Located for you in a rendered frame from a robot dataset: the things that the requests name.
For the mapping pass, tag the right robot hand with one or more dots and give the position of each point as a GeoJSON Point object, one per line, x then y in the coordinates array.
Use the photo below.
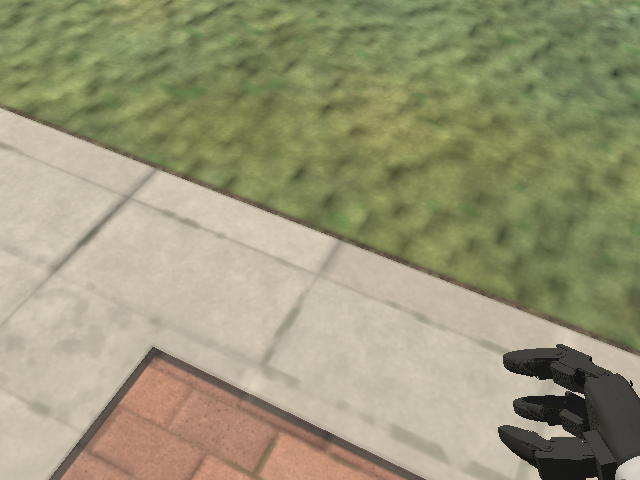
{"type": "Point", "coordinates": [607, 420]}

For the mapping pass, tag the robot right forearm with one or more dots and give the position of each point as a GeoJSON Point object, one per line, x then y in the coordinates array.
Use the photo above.
{"type": "Point", "coordinates": [630, 470]}

